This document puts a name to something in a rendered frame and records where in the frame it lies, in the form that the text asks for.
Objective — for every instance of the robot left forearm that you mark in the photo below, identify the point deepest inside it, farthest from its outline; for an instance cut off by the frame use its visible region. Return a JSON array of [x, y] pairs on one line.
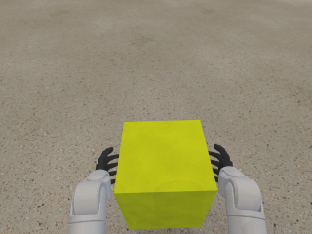
[[88, 207]]

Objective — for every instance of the robot right forearm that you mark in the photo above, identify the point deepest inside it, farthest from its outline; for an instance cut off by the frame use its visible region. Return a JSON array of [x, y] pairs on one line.
[[243, 202]]

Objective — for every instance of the carton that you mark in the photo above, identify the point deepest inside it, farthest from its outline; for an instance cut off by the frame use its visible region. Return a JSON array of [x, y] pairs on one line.
[[165, 177]]

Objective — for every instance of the left robot hand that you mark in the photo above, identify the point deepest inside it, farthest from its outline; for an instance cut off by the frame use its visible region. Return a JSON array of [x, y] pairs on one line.
[[102, 162]]

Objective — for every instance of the right robot hand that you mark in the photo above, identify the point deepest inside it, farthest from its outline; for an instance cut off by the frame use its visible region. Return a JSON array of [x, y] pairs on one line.
[[223, 157]]

